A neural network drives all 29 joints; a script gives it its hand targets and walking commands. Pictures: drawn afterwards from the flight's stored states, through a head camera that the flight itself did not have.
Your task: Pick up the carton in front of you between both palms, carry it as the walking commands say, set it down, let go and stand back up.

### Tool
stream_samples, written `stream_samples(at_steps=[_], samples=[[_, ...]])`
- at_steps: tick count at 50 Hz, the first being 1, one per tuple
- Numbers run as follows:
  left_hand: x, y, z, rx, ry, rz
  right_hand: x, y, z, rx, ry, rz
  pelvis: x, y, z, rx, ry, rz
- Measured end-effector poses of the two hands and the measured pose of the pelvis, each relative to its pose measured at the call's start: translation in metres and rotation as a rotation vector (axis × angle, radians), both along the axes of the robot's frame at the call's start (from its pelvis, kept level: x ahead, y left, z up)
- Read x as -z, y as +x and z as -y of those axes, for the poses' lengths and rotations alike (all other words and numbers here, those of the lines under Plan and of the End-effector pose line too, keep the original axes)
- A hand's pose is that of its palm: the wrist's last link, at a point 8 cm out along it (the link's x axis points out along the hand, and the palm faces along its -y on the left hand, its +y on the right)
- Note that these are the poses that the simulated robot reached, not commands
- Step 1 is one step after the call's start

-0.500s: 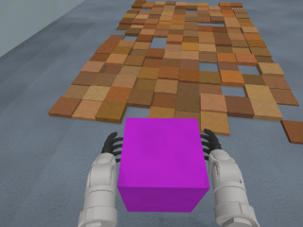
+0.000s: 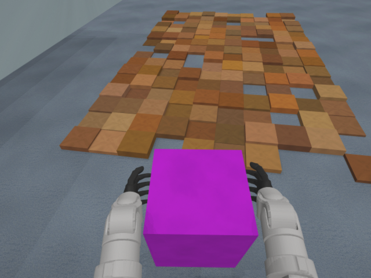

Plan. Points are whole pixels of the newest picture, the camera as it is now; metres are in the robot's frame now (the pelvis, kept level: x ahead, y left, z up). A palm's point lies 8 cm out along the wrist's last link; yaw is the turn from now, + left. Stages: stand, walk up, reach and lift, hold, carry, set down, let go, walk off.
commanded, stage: hold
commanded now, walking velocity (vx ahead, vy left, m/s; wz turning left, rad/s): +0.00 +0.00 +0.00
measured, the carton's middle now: (196, 211) +0.29 +0.00 -0.04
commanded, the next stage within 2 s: carry in 0.84 s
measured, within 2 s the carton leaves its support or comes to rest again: neither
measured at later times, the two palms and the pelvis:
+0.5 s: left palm (130, 199) +0.28 +0.15 +0.05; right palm (266, 195) +0.28 -0.15 +0.05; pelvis -0.01 +0.00 +0.00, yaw +0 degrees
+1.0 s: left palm (134, 187) +0.30 +0.14 +0.06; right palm (268, 185) +0.30 -0.16 +0.06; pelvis +0.01 +0.00 -0.01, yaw -2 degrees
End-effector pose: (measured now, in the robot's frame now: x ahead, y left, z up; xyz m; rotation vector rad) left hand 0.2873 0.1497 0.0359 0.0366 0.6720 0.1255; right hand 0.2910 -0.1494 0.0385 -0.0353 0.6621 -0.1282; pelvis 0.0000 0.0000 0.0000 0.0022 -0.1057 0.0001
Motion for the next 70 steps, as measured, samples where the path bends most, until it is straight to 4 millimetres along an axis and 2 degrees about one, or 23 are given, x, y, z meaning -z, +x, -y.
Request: stream_samples(at_steps=[8, 16, 24, 41, 45, 51, 55, 58, 62, 66, 70], samples=[[-0.015, -0.007, 0.001, 0.006, 0.004, 0.031, -0.015, -0.008, 0.001, 0.001, -0.002, 0.031, -0.001, -0.002, 0.000, -0.001, -0.001, 0.022], [-0.012, -0.014, 0.001, 0.003, -0.003, 0.002, -0.012, -0.015, 0.001, 0.006, 0.002, 0.002, 0.000, -0.010, 0.000, 0.001, -0.001, 0.041], [-0.014, -0.012, 0.000, -0.005, -0.013, 0.014, -0.014, -0.013, 0.000, 0.013, 0.012, 0.014, 0.001, -0.014, -0.001, 0.001, -0.001, 0.040], [-0.014, -0.007, 0.001, 0.008, 0.002, 0.009, -0.014, -0.009, 0.001, 0.005, -0.001, 0.010, 0.000, -0.005, -0.001, 0.001, -0.001, 0.032], [-0.014, -0.003, 0.001, 0.006, 0.003, 0.011, -0.013, -0.005, 0.001, 0.007, 0.007, 0.011, 0.002, 0.000, -0.001, 0.009, 0.001, -0.030], [-0.026, 0.018, 0.011, 0.001, -0.006, 0.056, -0.022, 0.012, 0.010, 0.029, 0.032, 0.057, 0.007, 0.019, 0.006, 0.036, 0.001, -0.112], [-0.035, 0.038, 0.025, -0.002, -0.023, 0.052, -0.029, 0.030, 0.025, 0.043, 0.043, 0.053, 0.009, 0.044, 0.016, 0.010, -0.006, -0.150], [-0.038, 0.054, 0.026, -0.013, -0.027, 0.012, -0.036, 0.050, 0.026, 0.036, 0.046, 0.013, 0.004, 0.064, 0.017, -0.005, 0.014, -0.177], [-0.045, 0.080, 0.016, -0.045, -0.041, 0.001, -0.045, 0.083, 0.015, 0.030, 0.061, 0.001, 0.001, 0.096, 0.011, -0.003, 0.032, -0.195], [-0.043, 0.113, 0.002, -0.063, -0.072, 0.024, -0.043, 0.115, 0.002, 0.039, 0.073, 0.025, 0.013, 0.135, 0.003, 0.028, 0.037, -0.193], [-0.043, 0.148, 0.006, -0.036, -0.065, -0.050, -0.038, 0.140, 0.006, 0.069, 0.074, -0.047, 0.005, 0.174, 0.000, 0.047, 0.013, -0.201]])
